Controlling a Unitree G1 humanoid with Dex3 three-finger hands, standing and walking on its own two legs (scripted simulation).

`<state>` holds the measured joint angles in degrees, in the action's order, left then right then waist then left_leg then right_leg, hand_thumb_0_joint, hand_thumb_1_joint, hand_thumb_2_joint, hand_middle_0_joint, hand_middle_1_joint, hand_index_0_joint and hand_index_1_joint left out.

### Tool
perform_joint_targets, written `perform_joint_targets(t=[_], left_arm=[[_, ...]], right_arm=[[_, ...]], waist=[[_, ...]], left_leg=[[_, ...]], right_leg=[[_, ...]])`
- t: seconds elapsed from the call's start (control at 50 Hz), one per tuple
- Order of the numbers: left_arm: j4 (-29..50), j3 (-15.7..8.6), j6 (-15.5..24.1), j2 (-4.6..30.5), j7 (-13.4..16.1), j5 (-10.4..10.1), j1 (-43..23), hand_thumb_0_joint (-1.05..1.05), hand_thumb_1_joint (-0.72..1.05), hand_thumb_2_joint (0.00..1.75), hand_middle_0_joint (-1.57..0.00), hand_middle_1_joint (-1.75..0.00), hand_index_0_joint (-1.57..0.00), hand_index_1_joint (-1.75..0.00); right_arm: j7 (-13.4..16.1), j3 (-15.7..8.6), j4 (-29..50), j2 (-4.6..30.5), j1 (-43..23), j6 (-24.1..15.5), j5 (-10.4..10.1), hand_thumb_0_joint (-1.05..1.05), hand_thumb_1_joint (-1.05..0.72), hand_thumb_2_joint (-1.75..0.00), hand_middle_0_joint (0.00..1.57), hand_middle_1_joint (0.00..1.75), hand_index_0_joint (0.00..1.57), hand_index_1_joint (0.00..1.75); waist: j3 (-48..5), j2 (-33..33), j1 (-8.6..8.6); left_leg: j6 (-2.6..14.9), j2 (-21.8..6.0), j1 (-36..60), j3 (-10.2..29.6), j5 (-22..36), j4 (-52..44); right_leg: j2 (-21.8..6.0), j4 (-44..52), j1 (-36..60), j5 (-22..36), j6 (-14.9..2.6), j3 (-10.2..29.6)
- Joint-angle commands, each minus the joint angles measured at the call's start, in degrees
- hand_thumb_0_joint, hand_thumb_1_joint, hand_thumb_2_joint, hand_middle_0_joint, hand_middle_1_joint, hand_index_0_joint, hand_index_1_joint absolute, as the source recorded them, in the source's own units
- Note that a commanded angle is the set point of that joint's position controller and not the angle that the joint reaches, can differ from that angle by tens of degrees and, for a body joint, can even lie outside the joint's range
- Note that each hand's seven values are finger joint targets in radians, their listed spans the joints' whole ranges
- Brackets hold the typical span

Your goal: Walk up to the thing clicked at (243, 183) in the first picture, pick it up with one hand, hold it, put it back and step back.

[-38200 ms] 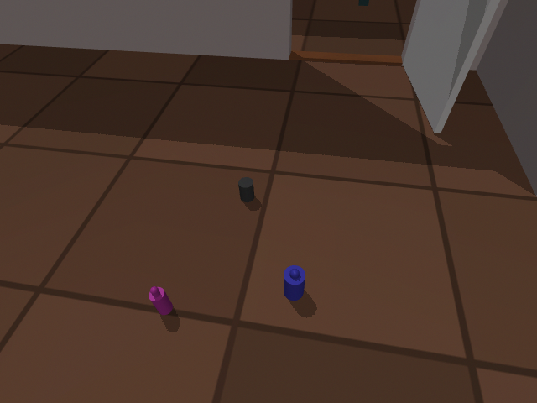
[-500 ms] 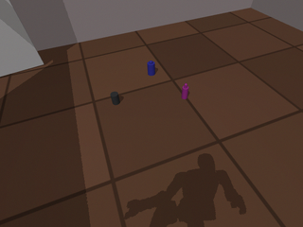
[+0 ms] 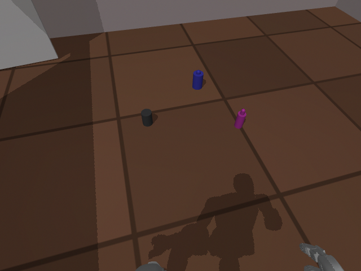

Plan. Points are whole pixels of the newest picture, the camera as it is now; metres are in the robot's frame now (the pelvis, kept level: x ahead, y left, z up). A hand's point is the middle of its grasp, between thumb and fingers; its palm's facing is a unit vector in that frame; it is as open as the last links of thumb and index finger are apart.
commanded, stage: walk up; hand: left
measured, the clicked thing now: (147, 117) +1.17 +0.23 -0.70
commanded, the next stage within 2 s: none
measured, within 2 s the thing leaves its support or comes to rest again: neither
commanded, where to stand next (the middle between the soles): +0.79 -0.01 m, yaw -1 degrees
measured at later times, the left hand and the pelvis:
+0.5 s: hand (104, 196) +0.33 +0.22 -0.10, palm faces -0.02 -0.91 -0.41, open 7.4 cm; pelvis +0.24 -0.05 +0.01, yaw -1 degrees
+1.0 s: hand (101, 155) +0.49 +0.27 -0.14, palm faces -0.04 -0.95 -0.32, open 7.4 cm; pelvis +0.44 +0.00 +0.01, yaw +0 degrees
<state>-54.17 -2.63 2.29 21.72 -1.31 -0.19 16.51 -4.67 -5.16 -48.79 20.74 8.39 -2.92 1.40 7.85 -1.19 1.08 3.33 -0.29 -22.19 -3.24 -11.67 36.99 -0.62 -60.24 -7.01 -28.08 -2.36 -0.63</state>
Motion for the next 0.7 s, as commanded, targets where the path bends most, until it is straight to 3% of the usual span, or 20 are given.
perform_joint_targets(t=[0.0,0.02,0.06,0.12,0.16,0.24,0.3,0.34,0.36,0.38,0.4,0.42,0.44,0.46,0.48,0.5,0.54,0.6,0.64,0.68], left_arm=[[5.5,-2.7,2.4,14.5,0.2,-0.9,3.5,0.0,0.9,0.9,-0.2,-0.3,-0.2,-0.3],[4.9,-2.7,1.9,13.7,-0.3,-1.0,5.4,0.0,0.9,0.9,-0.2,-0.3,-0.2,-0.3],[4.8,-2.9,1.4,13.0,-0.9,-0.4,5.0,0.0,0.9,0.9,-0.2,-0.3,-0.2,-0.3],[5.8,-2.9,1.5,12.0,-2.0,0.5,3.1,0.0,0.9,0.9,-0.2,-0.3,-0.2,-0.3],[7.2,-3.1,1.7,12.0,-2.6,1.1,-1.1,0.0,0.9,0.9,-0.2,-0.3,-0.2,-0.3],[7.6,-3.8,2.2,11.6,-3.2,0.9,-4.9,0.0,0.9,0.9,-0.2,-0.3,-0.2,-0.3],[6.6,-4.2,2.8,11.6,-2.8,1.1,-3.1,0.0,0.9,0.9,-0.2,-0.3,-0.2,-0.3],[4.5,-5.0,3.5,13.1,-2.0,1.2,3.0,0.0,0.9,0.9,-0.2,-0.3,-0.2,-0.3],[3.5,-6.0,4.0,15.7,-1.2,1.4,8.1,0.0,0.9,0.9,-0.2,-0.3,-0.2,-0.3],[4.0,-7.3,4.3,20.3,-0.6,1.7,11.4,0.0,0.9,0.9,-0.2,-0.3,-0.2,-0.3],[4.6,-7.0,4.1,21.8,-0.6,0.7,10.0,0.0,0.9,0.9,-0.2,-0.3,-0.2,-0.3],[5.6,-6.7,3.9,22.0,-0.4,0.1,7.2,0.0,0.9,0.9,-0.2,-0.3,-0.2,-0.3],[6.5,-6.2,3.6,19.7,-0.2,-0.3,5.3,0.0,0.9,0.9,-0.2,-0.3,-0.2,-0.3],[6.8,-5.6,3.6,18.4,0.0,-0.3,3.4,0.0,0.9,0.9,-0.2,-0.3,-0.2,-0.3],[7.0,-5.0,3.7,16.7,0.1,-0.3,1.6,0.0,0.9,0.9,-0.2,-0.3,-0.2,-0.3],[7.1,-4.7,3.8,16.2,0.0,-0.3,0.3,0.0,0.9,0.9,-0.2,-0.3,-0.2,-0.3],[8.0,-4.5,4.2,15.7,-0.1,0.2,0.1,0.0,0.9,0.9,-0.2,-0.3,-0.2,-0.3],[9.3,-4.8,4.5,16.1,-0.1,0.4,1.4,0.0,0.9,0.9,-0.2,-0.3,-0.2,-0.3],[9.9,-5.3,4.4,16.9,-0.3,0.8,0.9,0.0,0.9,0.9,-0.2,-0.3,-0.2,-0.3],[10.0,-5.2,4.4,16.9,-0.3,0.9,2.0,0.0,0.9,0.9,-0.2,-0.3,-0.2,-0.3]], right_arm=[[2.8,-3.6,3.6,16.4,6.3,-1.0,-2.0,0.0,-0.9,-0.9,0.2,0.3,0.2,0.3],[2.9,-3.1,3.6,15.2,5.4,-1.4,-1.9,0.0,-0.9,-0.9,0.2,0.3,0.2,0.3],[2.8,-2.7,3.7,14.5,6.1,-2.3,-1.5,0.0,-0.9,-0.9,0.2,0.3,0.2,0.3],[2.3,-2.7,4.7,15.2,6.4,-3.2,-1.2,0.0,-0.9,-0.9,0.2,0.3,0.2,0.3],[2.0,-3.0,4.9,16.2,7.4,-3.4,-1.0,0.0,-0.9,-0.9,0.2,0.3,0.2,0.3],[1.5,-2.8,5.3,16.6,7.6,-3.2,-1.2,0.0,-0.9,-0.9,0.2,0.3,0.2,0.3],[1.8,-2.8,5.9,16.6,7.5,-2.6,-1.3,0.0,-0.9,-0.9,0.2,0.3,0.2,0.3],[2.2,-1.9,6.2,14.5,8.8,-2.1,-1.3,0.0,-0.9,-0.9,0.2,0.3,0.2,0.3],[2.1,-0.9,6.2,12.1,11.7,-2.1,-1.2,0.0,-0.9,-0.9,0.2,0.3,0.2,0.3],[2.1,0.2,7.2,9.1,14.2,-2.1,-1.5,0.0,-0.9,-0.9,0.2,0.3,0.2,0.3],[2.5,-0.6,6.0,13.1,14.2,-1.6,-1.7,0.0,-0.9,-0.9,0.2,0.3,0.2,0.3],[3.2,-1.2,4.8,16.1,12.2,-1.1,-1.1,0.0,-0.9,-0.9,0.2,0.3,0.2,0.3],[3.2,-1.5,4.3,16.6,10.0,-1.2,-1.3,0.0,-0.9,-0.9,0.2,0.3,0.2,0.3],[3.0,-1.3,3.5,15.8,10.2,-1.2,-1.9,0.0,-0.9,-0.9,0.2,0.3,0.2,0.3],[2.6,-1.1,2.5,14.9,11.9,-1.0,-2.3,0.0,-0.9,-0.9,0.2,0.3,0.2,0.3],[2.2,-0.9,1.8,13.9,14.0,-0.5,-2.1,0.0,-0.9,-0.9,0.2,0.3,0.2,0.3],[1.5,-1.0,1.5,13.2,14.3,-0.1,-1.4,0.0,-0.9,-0.9,0.2,0.3,0.2,0.3],[0.9,-1.2,2.6,12.8,11.1,0.0,-0.9,0.0,-0.9,-0.9,0.2,0.3,0.2,0.3],[0.6,-1.2,3.8,12.2,7.7,-0.3,-0.3,0.0,-0.9,-0.9,0.2,0.3,0.2,0.3],[0.3,-1.2,4.7,11.5,4.8,-0.8,-0.3,0.0,-0.9,-0.9,0.2,0.3,0.2,0.3]], waist=[[-7.9,5.7,-2.32],[-5.4,6.0,-0.75],[-3.8,6.1,-0.8],[-1.0,7.9,-0.69],[-0.2,8.4,-2.32],[-0.4,9.4,-2.53],[-5.3,7.7,-1.23],[-10.5,0.6,2.29],[-14.2,-6.8,4.42],[-16.1,-17.5,4.87],[-13.3,-13.7,4.84],[-10.7,-11.1,4.56],[-6.8,-6.4,3.82],[-4.6,-5.3,2.47],[-3.8,-6.1,0.71],[-3.8,-7.7,-0.75],[-4.2,-8.4,-0.8],[-3.8,-7.4,0.26],[-3.1,-7.9,0.68],[-2.7,-7.0,1.74]], left_leg=[[7.45,-16.7,16.8,20.9,-4.0,-22.8],[6.4,-14.8,12.6,16.3,-3.5,-24.4],[7.31,-13.2,8.8,12.0,1.0,-25.1],[9.49,-13.4,9.1,9.1,-2.7,-26.6],[10.68,-13.9,9.9,9.2,-6.2,-27.7],[8.14,-12.4,7.2,7.3,-8.8,-26.0],[7.11,-12.7,11.4,6.7,3.7,-17.5],[4.54,-9.7,11.1,3.2,13.0,-2.9],[2.95,-5.9,5.9,0.6,9.5,10.1],[0.34,0.2,-5.9,-1.6,-9.2,23.0],[-0.73,2.6,-14.2,2.1,-18.9,28.6],[-0.76,-0.3,-15.1,5.6,-18.9,32.3],[-0.64,-1.7,-14.4,8.6,-16.3,32.6],[-0.63,-2.6,-12.2,9.8,-13.2,31.1],[-0.54,-2.9,-9.9,10.0,-10.3,28.2],[-0.79,-2.8,-7.5,8.8,-8.2,25.4],[-1.91,-2.5,-6.2,7.0,-5.2,22.8],[-3.87,-3.2,-8.7,5.3,-3.2,13.6],[-4.14,-4.9,-7.8,4.2,-2.6,7.0],[-3.67,-5.4,-5.1,3.1,0.9,1.3]], right_leg=[[-2.3,-9.9,-21.1,8.4,-1.28,8.9],[-3.2,-6.7,-19.3,9.7,-0.77,7.4],[-3.0,-3.9,-18.1,11.1,0.8,5.2],[-5.5,8.0,-20.6,13.5,2.7,3.0],[-6.2,15.1,-22.0,14.2,3.25,1.5],[-5.0,25.0,-15.7,22.6,1.85,-0.4],[-3.3,28.6,-9.8,22.1,1.03,-1.9],[-1.2,32.7,1.7,21.3,-0.32,-2.9],[-3.2,34.4,10.3,16.0,-1.47,0.2],[-16.4,38.7,17.4,8.0,-5.41,20.7],[-24.0,44.7,18.3,5.2,-10.38,35.6],[-26.0,45.2,12.8,3.2,-14.03,39.0],[-23.2,46.1,6.9,5.9,-13.49,32.4],[-20.1,46.4,2.4,9.2,-11.64,24.9],[-16.1,46.1,-0.5,12.6,-8.82,17.2],[-13.5,45.9,-2.5,14.8,-7.53,12.5],[-12.1,46.4,-4.4,18.3,-8.81,7.8],[-13.1,46.9,-1.7,19.2,-9.97,5.6],[-14.4,46.4,-2.4,17.9,-10.58,4.6],[-14.5,44.1,-2.6,21.7,-9.59,3.3]])
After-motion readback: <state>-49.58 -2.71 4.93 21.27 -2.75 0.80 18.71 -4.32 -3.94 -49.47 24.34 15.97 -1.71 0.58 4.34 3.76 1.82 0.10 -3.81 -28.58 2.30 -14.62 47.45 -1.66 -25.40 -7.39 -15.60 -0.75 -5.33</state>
